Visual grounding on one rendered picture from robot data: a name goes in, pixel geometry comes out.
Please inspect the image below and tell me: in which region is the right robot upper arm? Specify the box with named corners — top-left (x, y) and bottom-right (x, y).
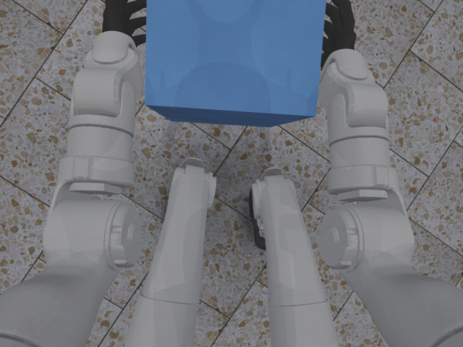
top-left (318, 205), bottom-right (463, 347)

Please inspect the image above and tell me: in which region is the left robot upper arm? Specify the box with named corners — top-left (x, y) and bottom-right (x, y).
top-left (0, 199), bottom-right (143, 347)

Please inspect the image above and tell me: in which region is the left robot shin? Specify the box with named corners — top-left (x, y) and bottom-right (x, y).
top-left (168, 158), bottom-right (205, 201)

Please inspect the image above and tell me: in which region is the right robot shin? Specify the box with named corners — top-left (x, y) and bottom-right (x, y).
top-left (257, 168), bottom-right (297, 237)

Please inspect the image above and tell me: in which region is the robot left hand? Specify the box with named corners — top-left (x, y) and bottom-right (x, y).
top-left (102, 0), bottom-right (147, 48)

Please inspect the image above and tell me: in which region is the robot shin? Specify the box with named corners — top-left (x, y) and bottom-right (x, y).
top-left (257, 168), bottom-right (297, 237)
top-left (168, 158), bottom-right (205, 201)

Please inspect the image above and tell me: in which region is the robot right hand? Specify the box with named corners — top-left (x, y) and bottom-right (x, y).
top-left (320, 0), bottom-right (357, 71)

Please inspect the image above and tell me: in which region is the robot left forearm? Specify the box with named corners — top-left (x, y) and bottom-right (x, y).
top-left (43, 31), bottom-right (145, 258)

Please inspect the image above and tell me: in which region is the carton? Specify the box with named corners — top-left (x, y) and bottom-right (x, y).
top-left (145, 0), bottom-right (326, 127)

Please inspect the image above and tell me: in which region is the robot right forearm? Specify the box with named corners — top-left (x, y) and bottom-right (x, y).
top-left (318, 48), bottom-right (415, 254)

